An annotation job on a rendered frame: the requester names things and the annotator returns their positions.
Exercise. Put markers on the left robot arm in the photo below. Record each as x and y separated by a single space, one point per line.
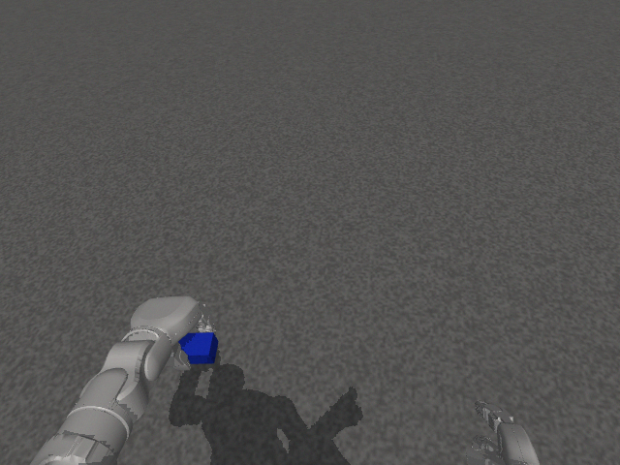
98 426

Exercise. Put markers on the left robot hand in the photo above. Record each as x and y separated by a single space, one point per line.
175 316

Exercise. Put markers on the small box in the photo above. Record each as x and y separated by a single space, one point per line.
201 347

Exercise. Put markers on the right robot hand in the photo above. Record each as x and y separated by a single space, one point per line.
513 447

